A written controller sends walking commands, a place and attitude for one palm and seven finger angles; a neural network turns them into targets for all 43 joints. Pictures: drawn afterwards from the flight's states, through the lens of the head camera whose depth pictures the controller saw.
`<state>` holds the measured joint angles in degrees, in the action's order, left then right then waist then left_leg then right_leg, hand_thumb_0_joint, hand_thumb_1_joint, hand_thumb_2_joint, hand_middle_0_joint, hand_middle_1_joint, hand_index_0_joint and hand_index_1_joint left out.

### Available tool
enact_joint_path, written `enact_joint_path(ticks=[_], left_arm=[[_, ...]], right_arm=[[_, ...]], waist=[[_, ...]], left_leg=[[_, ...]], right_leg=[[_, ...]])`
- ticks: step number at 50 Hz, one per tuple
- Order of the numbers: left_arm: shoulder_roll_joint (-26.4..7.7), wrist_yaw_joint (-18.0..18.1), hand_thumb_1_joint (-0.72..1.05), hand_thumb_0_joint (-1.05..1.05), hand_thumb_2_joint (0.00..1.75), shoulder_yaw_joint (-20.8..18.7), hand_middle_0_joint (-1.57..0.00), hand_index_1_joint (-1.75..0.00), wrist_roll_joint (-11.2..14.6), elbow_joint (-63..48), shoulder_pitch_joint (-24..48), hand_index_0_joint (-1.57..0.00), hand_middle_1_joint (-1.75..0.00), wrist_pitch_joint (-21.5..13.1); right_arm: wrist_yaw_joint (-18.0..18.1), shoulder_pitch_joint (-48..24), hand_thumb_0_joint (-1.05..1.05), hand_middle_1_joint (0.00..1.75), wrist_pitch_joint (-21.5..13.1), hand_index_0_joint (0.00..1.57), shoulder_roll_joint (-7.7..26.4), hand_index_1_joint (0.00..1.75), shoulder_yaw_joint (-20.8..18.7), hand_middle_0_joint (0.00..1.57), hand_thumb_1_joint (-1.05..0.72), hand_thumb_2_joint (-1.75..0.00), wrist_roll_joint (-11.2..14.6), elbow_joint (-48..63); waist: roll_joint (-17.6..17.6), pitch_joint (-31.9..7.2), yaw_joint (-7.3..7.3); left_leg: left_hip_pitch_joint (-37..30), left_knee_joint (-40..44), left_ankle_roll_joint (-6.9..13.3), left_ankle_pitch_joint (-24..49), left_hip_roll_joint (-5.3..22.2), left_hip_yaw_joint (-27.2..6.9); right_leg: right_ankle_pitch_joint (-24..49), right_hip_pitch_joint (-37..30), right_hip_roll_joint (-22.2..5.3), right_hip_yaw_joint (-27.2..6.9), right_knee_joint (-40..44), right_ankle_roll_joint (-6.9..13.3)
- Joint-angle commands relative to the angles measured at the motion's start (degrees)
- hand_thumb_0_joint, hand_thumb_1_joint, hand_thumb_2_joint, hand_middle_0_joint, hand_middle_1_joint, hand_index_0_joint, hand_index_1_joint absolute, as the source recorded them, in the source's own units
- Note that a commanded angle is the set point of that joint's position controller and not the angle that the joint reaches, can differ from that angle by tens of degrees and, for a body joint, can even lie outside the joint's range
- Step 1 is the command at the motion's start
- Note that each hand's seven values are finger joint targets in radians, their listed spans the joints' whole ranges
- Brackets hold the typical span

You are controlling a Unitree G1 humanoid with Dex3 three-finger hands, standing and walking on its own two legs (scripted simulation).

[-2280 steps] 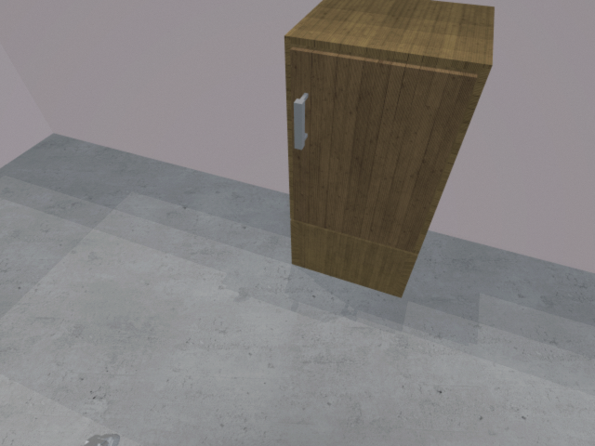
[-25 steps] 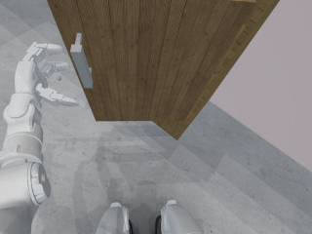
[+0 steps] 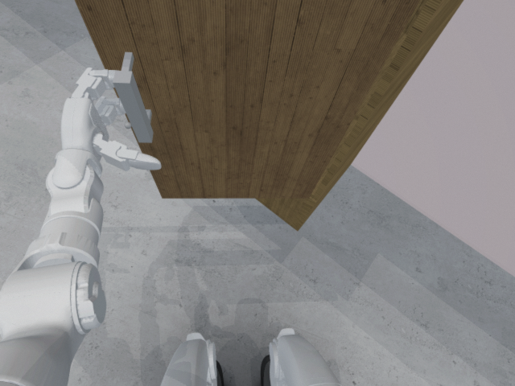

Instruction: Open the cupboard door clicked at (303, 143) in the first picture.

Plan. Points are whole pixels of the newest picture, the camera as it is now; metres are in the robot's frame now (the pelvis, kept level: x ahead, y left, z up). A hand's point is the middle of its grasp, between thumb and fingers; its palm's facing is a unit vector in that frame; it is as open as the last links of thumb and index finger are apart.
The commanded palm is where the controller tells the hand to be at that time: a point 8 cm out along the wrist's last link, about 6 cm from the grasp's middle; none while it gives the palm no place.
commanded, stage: slide the fingers in behind the handle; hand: left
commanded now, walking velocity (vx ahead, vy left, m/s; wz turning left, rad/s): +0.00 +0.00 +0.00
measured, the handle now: (137, 100) +0.54 +0.16 +0.05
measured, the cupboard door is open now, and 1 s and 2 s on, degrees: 41 41 45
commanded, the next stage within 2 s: close the thumb around the handle in 0.84 s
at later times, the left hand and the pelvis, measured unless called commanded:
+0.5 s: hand (151, 126) +0.49 +0.13 +0.05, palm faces -0.02 -1.00 -0.03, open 14.0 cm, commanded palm +0.47 +0.18 +0.06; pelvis +0.00 -0.02 +0.00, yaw +0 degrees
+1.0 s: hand (149, 125) +0.50 +0.14 +0.05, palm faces -0.02 -1.00 -0.02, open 14.0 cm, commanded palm +0.47 +0.19 +0.06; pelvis +0.00 -0.01 +0.00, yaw +0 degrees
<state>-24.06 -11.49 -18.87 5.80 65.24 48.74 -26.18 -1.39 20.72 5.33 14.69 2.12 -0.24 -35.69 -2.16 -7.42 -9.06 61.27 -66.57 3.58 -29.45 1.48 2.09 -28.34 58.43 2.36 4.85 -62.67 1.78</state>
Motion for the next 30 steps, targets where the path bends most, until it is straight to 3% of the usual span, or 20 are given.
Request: enact_joint_path(ticks=[1, 4, 7, 8, 10, 14, 15, 17, 19, 21, 22, 26, 28, 30], left_arm=[[-11.0, 1.1, -0.50, 0.00, 0.30, -0.2, -0.30, -1.20, -0.3, -12.2, 26.3, -0.30, -1.20, -4.5], [-8.0, 0.7, -0.50, 0.00, 0.30, 2.1, -0.30, -1.20, -0.1, -13.3, 25.5, -0.30, -1.20, -5.0], [-7.4, 1.0, -0.50, 0.00, 0.30, 1.5, -0.30, -1.20, 0.8, -11.7, 23.7, -0.30, -1.20, -4.5], [-7.9, 1.3, -0.50, 0.00, 0.30, 0.9, -0.30, -1.20, 0.8, -10.8, 24.1, -0.30, -1.20, -4.1], [-10.9, 2.4, -0.50, 0.00, 0.30, -1.6, -0.30, -1.20, 0.4, -12.0, 24.1, -0.30, -1.20, -4.4], [-10.1, 3.5, -0.50, 0.00, 0.30, -0.9, -0.30, -1.20, -0.6, -12.4, 23.4, -0.30, -1.20, -5.1], [-9.7, 3.4, -0.50, 0.00, 0.30, -0.4, -0.30, -1.20, -0.6, -12.8, 24.2, -0.30, -1.20, -5.5], [-11.1, 3.2, -0.50, 0.00, 0.30, -1.6, -0.30, -1.20, -0.8, -11.9, 22.2, -0.30, -1.20, -5.5], [-7.9, 2.6, -0.50, 0.00, 0.30, 1.3, -0.30, -1.20, -0.4, -13.1, 24.5, -0.30, -1.20, -5.4], [-8.5, 2.5, -0.50, 0.00, 0.30, 0.3, -0.30, -1.20, 0.2, -13.1, 23.2, -0.30, -1.20, -5.5], [-7.5, 2.5, -0.50, 0.00, 0.30, 1.1, -0.30, -1.20, 0.4, -13.2, 23.5, -0.30, -1.20, -5.4], [-11.0, 3.4, -0.50, 0.00, 0.30, -1.5, -0.30, -1.20, -0.1, -10.9, 24.4, -0.30, -1.20, -4.8], [-9.6, 3.2, -0.50, 0.00, 0.30, -0.4, -0.30, -1.20, -0.5, -13.1, 23.5, -0.30, -1.20, -5.4], [-8.2, 2.9, -0.50, 0.00, 0.30, 0.3, -0.30, -1.20, 0.1, -13.3, 23.4, -0.30, -1.20, -5.7]], right_arm=[[0.4, 9.9, 0.00, 0.30, -0.9, 0.20, 10.6, 0.30, -3.9, 0.20, -0.90, -0.90, -0.5, 2.5], [0.2, 9.3, 0.00, 0.30, -0.9, 0.20, 10.2, 0.30, -4.1, 0.20, -0.90, -0.90, -0.4, 2.7], [0.1, 9.5, 0.00, 0.30, -0.7, 0.20, 10.2, 0.30, -4.2, 0.20, -0.90, -0.90, -0.3, 2.6], [0.2, 9.6, 0.00, 0.30, -0.6, 0.20, 10.4, 0.30, -4.2, 0.20, -0.90, -0.90, -0.2, 2.4], [0.3, 9.8, 0.00, 0.30, -0.8, 0.20, 10.4, 0.30, -4.1, 0.20, -0.90, -0.90, -0.5, 2.9], [0.1, 9.2, 0.00, 0.30, -0.8, 0.20, 9.7, 0.30, -4.0, 0.20, -0.90, -0.90, -0.4, 3.5], [0.1, 9.4, 0.00, 0.30, -1.1, 0.20, 9.6, 0.30, -3.9, 0.20, -0.90, -0.90, -0.5, 3.6], [0.1, 9.5, 0.00, 0.30, -1.0, 0.20, 9.8, 0.30, -4.1, 0.20, -0.90, -0.90, -0.4, 3.5], [0.1, 9.0, 0.00, 0.30, -1.1, 0.20, 9.4, 0.30, -4.0, 0.20, -0.90, -0.90, -0.3, 3.5], [0.1, 9.3, 0.00, 0.30, -1.2, 0.20, 9.7, 0.30, -4.2, 0.20, -0.90, -0.90, -0.2, 3.4], [0.1, 9.1, 0.00, 0.30, -1.2, 0.20, 9.6, 0.30, -4.3, 0.20, -0.90, -0.90, -0.2, 3.3], [0.3, 9.6, 0.00, 0.30, -1.3, 0.20, 10.1, 0.30, -4.1, 0.20, -0.90, -0.90, -0.3, 2.8], [0.1, 9.4, 0.00, 0.30, -1.3, 0.20, 9.7, 0.30, -4.2, 0.20, -0.90, -0.90, -0.4, 3.4], [0.0, 9.5, 0.00, 0.30, -1.5, 0.20, 9.5, 0.30, -4.2, 0.20, -0.90, -0.90, -0.4, 3.4]], waist=[[-5.6, -28.4, -1.89], [-6.0, -28.8, -2.00], [-4.9, -28.2, -1.61], [-3.4, -26.4, -2.10], [-4.6, -27.7, -0.84], [-2.1, -27.3, -1.12], [-2.9, -27.3, -1.42], [-2.8, -28.4, -0.65], [-3.1, -27.7, -1.94], [-4.2, -29.2, -0.97], [-3.8, -29.0, -1.48], [-3.1, -26.5, -1.36], [-4.4, -29.6, -0.69], [-4.0, -29.6, -1.12]], left_leg=[[-26.0, 6.5, -2.0, 25.3, 0.1, -7.2], [-26.5, 6.6, -2.1, 25.2, -0.1, -6.7], [-25.8, 6.7, -2.1, 25.7, -0.1, -6.6], [-24.1, 6.8, -1.9, 23.9, -0.1, -6.5], [-22.8, 6.6, -1.7, 23.9, -0.6, -5.8], [-19.6, 6.5, -1.3, 22.0, -0.9, -4.8], [-19.7, 6.3, -1.2, 22.5, -1.0, -4.9], [-19.5, 6.2, -1.4, 22.6, -1.0, -4.5], [-19.4, 6.3, -1.2, 21.5, -1.0, -4.4], [-21.3, 6.3, -1.5, 23.2, -1.0, -4.6], [-21.2, 6.3, -1.5, 22.9, -1.0, -4.7], [-18.5, 6.1, -1.2, 21.2, -1.1, -4.5], [-20.9, 6.2, -1.4, 23.0, -1.1, -4.6], [-21.4, 5.9, -1.3, 24.5, -1.1, -4.6]], right_leg=[[18.6, -6.9, 1.2, -3.1, 6.6, -0.2], [19.1, -7.6, 1.1, -3.3, 6.9, -0.2], [19.8, -8.1, 1.2, -3.1, 6.9, -0.2], [19.0, -8.1, 1.1, -3.1, 7.2, -0.4], [20.1, -10.3, 1.0, -3.7, 6.8, -0.2], [20.9, -13.0, 0.8, -4.6, 7.1, -0.7], [21.6, -12.9, 0.9, -4.7, 6.9, -0.6], [22.3, -14.1, 0.8, -5.0, 7.0, -0.6], [21.9, -13.7, 0.7, -5.3, 7.4, -0.8], [22.8, -13.6, 0.8, -5.0, 7.1, -0.5], [22.5, -13.2, 0.8, -4.9, 7.2, -0.6], [21.4, -13.1, 0.7, -5.3, 7.3, -0.7], [22.5, -13.7, 0.7, -5.1, 6.9, -0.5], [24.4, -14.1, 0.8, -5.0, 6.8, -0.5]])
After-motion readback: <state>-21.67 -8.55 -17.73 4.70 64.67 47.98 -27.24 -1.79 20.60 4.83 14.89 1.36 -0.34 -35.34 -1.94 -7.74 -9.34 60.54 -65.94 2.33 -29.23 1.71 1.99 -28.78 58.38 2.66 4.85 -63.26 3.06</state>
